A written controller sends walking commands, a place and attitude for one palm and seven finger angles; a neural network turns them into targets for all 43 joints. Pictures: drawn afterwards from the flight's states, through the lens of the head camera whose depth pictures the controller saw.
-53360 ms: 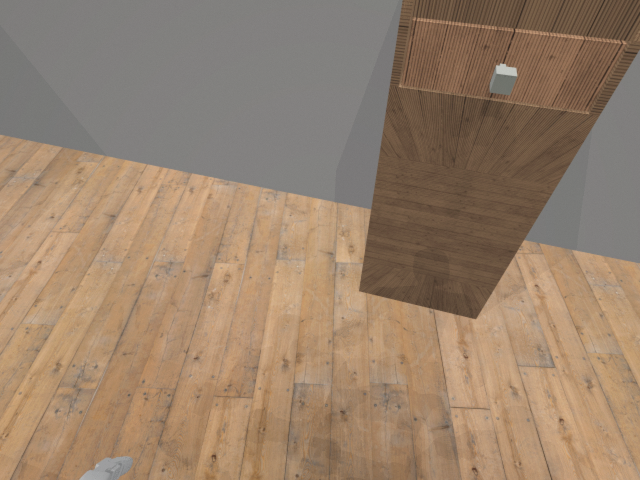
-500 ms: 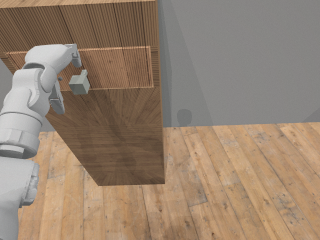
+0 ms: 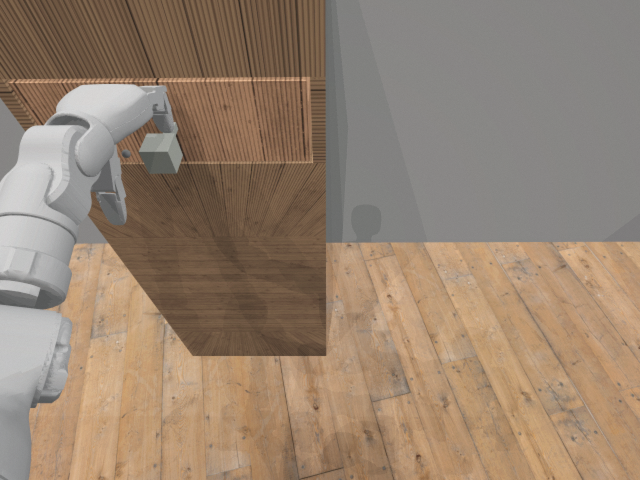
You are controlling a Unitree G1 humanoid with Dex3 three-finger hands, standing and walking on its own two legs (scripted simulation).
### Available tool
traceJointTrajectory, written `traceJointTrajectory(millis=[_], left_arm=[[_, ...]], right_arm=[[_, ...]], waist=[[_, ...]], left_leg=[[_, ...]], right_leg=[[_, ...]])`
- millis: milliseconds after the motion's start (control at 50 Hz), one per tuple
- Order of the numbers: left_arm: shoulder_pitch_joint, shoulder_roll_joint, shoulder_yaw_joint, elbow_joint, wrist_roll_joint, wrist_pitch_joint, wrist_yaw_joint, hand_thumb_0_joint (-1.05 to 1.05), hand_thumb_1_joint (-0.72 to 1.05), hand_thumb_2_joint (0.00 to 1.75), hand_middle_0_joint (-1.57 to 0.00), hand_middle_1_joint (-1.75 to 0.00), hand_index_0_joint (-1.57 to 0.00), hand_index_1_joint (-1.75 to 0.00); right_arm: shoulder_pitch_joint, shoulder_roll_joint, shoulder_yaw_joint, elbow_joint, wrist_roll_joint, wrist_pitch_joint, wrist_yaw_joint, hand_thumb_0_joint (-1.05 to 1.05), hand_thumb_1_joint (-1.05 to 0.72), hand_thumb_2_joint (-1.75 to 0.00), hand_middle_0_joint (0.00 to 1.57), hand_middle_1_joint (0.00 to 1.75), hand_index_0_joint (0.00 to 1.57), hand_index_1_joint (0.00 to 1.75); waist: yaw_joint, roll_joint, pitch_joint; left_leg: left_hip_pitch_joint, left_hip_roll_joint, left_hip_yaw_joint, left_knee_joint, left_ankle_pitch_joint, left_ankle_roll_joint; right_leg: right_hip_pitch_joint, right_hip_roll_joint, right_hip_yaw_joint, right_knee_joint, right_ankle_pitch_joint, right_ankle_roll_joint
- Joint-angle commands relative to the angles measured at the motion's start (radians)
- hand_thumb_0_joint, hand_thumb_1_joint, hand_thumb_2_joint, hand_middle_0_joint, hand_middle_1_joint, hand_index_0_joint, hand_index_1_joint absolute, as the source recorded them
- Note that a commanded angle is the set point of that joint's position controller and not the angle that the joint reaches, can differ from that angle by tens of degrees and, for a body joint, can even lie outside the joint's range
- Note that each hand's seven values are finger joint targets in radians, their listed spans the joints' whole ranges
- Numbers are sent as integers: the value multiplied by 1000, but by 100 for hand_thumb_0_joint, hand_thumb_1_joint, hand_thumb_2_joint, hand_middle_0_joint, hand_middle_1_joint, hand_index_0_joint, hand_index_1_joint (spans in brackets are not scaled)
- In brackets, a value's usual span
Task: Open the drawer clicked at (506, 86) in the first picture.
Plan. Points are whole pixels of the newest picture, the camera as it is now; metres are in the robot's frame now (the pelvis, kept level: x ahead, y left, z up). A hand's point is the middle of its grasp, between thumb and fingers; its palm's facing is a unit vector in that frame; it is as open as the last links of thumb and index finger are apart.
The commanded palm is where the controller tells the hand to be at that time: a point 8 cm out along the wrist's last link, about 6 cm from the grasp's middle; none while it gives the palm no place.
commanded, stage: lower the fingers behind the handle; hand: left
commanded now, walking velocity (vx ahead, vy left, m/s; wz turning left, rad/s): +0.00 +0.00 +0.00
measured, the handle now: (165, 144) +0.52 +0.22 +0.13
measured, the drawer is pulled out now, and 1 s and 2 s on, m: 0.00 0.00 0.00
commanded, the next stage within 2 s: close the thumb around the handle in 1.42 s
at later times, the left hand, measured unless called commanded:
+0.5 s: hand (134, 157) +0.47 +0.24 +0.15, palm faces -0.09 +0.00 -1.00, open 13.9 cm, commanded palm +0.46 +0.24 +0.21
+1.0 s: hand (155, 166) +0.49 +0.23 +0.12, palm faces -0.01 -0.02 -1.00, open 13.7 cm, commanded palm +0.46 +0.24 +0.18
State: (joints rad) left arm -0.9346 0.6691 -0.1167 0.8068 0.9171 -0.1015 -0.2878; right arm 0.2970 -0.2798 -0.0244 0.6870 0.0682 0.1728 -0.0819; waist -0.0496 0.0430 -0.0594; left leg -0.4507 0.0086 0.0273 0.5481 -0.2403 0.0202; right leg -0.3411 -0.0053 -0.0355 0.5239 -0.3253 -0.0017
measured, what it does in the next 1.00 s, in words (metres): stands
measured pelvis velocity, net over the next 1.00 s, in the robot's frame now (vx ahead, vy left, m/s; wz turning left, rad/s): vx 0.01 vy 0.00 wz -0.03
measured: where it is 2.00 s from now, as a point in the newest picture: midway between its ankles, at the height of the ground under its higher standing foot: outside the picture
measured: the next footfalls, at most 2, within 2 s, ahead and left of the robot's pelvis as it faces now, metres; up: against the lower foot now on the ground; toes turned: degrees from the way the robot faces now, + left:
none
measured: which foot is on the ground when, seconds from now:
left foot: down 0.00-1.00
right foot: down 0.00-1.00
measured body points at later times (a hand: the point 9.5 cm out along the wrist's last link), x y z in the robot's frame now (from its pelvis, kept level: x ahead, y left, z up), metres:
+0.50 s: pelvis +0.00 +0.00 +0.00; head +0.04 -0.02 +0.44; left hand +0.47 +0.24 +0.21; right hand +0.06 -0.27 -0.14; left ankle +0.02 +0.11 -0.73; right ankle -0.04 -0.12 -0.73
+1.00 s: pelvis +0.01 +0.00 -0.01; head +0.06 -0.02 +0.44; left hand +0.48 +0.23 +0.18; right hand +0.05 -0.27 -0.15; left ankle +0.02 +0.11 -0.73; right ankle -0.04 -0.12 -0.73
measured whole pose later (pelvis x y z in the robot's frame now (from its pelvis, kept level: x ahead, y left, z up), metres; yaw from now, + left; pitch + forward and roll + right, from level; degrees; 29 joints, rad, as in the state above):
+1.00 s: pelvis +0.01 +0.00 -0.01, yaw -2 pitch +12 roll -1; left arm -0.83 0.59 -0.02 0.85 1.00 -0.08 0.01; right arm 0.32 -0.26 -0.05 0.68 0.05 0.18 -0.04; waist -0.07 0.06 -0.11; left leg -0.56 0.03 0.05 0.65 -0.30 0.01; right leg -0.46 0.01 -0.01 0.62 -0.37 -0.01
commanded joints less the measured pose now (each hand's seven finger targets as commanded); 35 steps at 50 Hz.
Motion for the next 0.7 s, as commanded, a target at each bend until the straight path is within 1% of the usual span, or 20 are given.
traceJointTrajectory(millis=[0, 20, 60, 120, 180, 220, 240, 280, 300, 360, 400, 420, 460, 480, 520, 560, 600, 620, 640, 680], left_arm=[[-577, 315, 230, -350, -53, -144, 97, 0, -50, 30, -30, -120, -30, -120], [-547, 316, 233, -318, -39, -136, 132, 0, -50, 30, -30, -120, -30, -120], [-453, 310, 265, -211, -18, -91, 200, 0, -50, 30, -30, -120, -30, -120], [-394, 292, 263, -137, 12, -6, 266, 0, -50, 30, -30, -120, -30, -120], [-393, 224, 179, -133, 61, 87, 287, 0, -50, 30, -30, -120, -30, -120], [-400, 226, 172, -92, 78, 131, 287, 0, -50, 30, -30, -120, -30, -120], [-400, 259, 188, -84, 79, 146, 284, 0, -50, 30, -30, -120, -30, -120], [-399, 231, 150, -40, 89, 176, 270, 0, -50, 30, -30, -120, -30, -120], [-407, 215, 126, -8, 95, 187, 258, 0, -50, 30, -30, -120, -30, -120], [-463, 207, 103, -27, 85, 158, 216, 0, -50, 30, -30, -120, -30, -120], [-481, 226, 122, -113, 76, 90, 192, 0, -50, 30, -30, -120, -30, -120], [-506, 220, 116, -163, 71, 48, 183, 0, -50, 30, -30, -120, -30, -120], [-491, 201, 118, -221, 65, -16, 189, 0, -50, 30, -30, -120, -30, -120], [-471, 178, 102, -203, 65, -25, 195, 0, -50, 30, -30, -120, -30, -120], [-433, 143, 88, -143, 55, -25, 201, 0, -50, 30, -30, -120, -30, -120], [-397, 200, 149, -123, 35, -22, 221, 0, -50, 30, -30, -120, -30, -120], [-412, 204, 151, -104, 32, -15, 241, 0, -50, 30, -30, -120, -30, -120], [-425, 200, 153, -124, 35, -19, 252, 0, -50, 30, -30, -120, -30, -120], [-445, 213, 158, -141, 42, -17, 269, 0, -50, 30, -30, -120, -30, -120], [-448, 258, 201, -186, 64, -21, 298, 0, -50, 30, -30, -120, -30, -120]], right_arm=[[30, -138, -61, -99, -23, -49, -15, 0, -90, -90, 20, 30, 20, 30], [37, -137, -61, -92, -31, -50, -6, 0, -90, -90, 20, 30, 20, 30], [34, -137, -57, -85, -29, -41, 14, 0, -90, -90, 20, 30, 20, 30], [21, -142, -57, -91, -31, -32, 38, 0, -90, -90, 20, 30, 20, 30], [25, -147, -61, -98, -28, -21, 52, 0, -90, -90, 20, 30, 20, 30], [23, -154, -59, -91, -26, -11, 47, 0, -90, -90, 20, 30, 20, 30], [17, -156, -57, -97, -21, -8, 45, 0, -90, -90, 20, 30, 20, 30], [6, -150, -47, -102, -15, -1, 33, 0, -90, -90, 20, 30, 20, 30], [5, -150, -44, -100, -11, 1, 27, 0, -90, -90, 20, 30, 20, 30], [8, -150, -42, -110, -7, -7, 8, 0, -90, -90, 20, 30, 20, 30], [12, -142, -46, -130, -12, -16, -4, 0, -90, -90, 20, 30, 20, 30], [15, -138, -48, -133, -16, -22, -10, 0, -90, -90, 20, 30, 20, 30], [29, -126, -56, -132, -21, -29, -14, 0, -90, -90, 20, 30, 20, 30], [30, -124, -57, -124, -23, -30, -13, 0, -90, -90, 20, 30, 20, 30], [42, -126, -59, -112, -20, -32, -7, 0, -90, -90, 20, 30, 20, 30], [41, -137, -59, -109, -17, -32, -3, 0, -90, -90, 20, 30, 20, 30], [47, -138, -56, -103, -16, -33, 2, 0, -90, -90, 20, 30, 20, 30], [50, -139, -60, -101, -19, -34, 4, 0, -90, -90, 20, 30, 20, 30], [49, -137, -61, -101, -19, -36, 9, 0, -90, -90, 20, 30, 20, 30], [62, -138, -69, -101, -27, -36, 12, 0, -90, -90, 20, 30, 20, 30]], waist=[[-5, 118, -431], [3, 110, -441], [21, 59, -375], [43, 15, -407], [27, -3, -444], [13, -60, -428], [18, -65, -420], [8, -82, -377], [-7, -103, -335], [-31, -82, -308], [-26, -51, -362], [-34, -31, -386], [-29, 32, -396], [-35, 41, -373], [-43, 12, -309], [-24, -5, -299], [-26, -14, -299], [-28, -21, -330], [-22, 13, -356], [-8, 37, -450]], left_leg=[[380, -29, -33, 25, 427, 28], [369, -27, -27, 38, 462, 27], [282, -17, -29, 33, 443, 17], [231, -11, -9, 30, 443, 10], [241, -3, -1, 35, 429, 12], [223, -2, 5, 31, 401, 19], [206, -4, 9, 24, 360, 22], [179, -11, 17, 13, 296, 26], [164, -11, 15, 7, 257, 27], [184, -9, 12, -1, 209, 34], [217, -18, 4, 9, 230, 41], [237, -20, 4, 16, 248, 44], [280, -22, -4, 33, 286, 43], [280, -20, -5, 38, 274, 40], [249, -15, -5, 41, 257, 37], [215, -16, -4, 39, 240, 33], [183, -18, -2, 42, 232, 30], [187, -18, -1, 48, 249, 31], [195, -19, -1, 51, 256, 30], [221, -22, -1, 73, 327, 30]], right_leg=[[-46, 49, 17, -30, 345, -37], [-41, 51, 15, -22, 361, -37], [-57, 54, -1, -7, 343, -38], [-12, 52, -5, 9, 356, -37], [-21, 53, -5, 16, 354, -29], [-9, 52, -3, 6, 351, -28], [9, 50, 5, 0, 344, -23], [8, 44, 8, -10, 316, -20], [-12, 43, 7, -19, 284, -18], [-34, 37, 18, -35, 254, -16], [-9, 37, 29, -29, 279, -18], [-6, 37, 33, -28, 292, -20], [-44, 45, 33, -16, 300, -26], [-74, 47, 29, -17, 277, -26], [-106, 49, 22, -23, 251, -26], [-99, 49, 22, -15, 250, -27], [-96, 45, 20, -6, 252, -26], [-84, 45, 22, 0, 264, -26], [-84, 46, 27, 5, 270, -26], [-52, 49, 29, 30, 335, -29]])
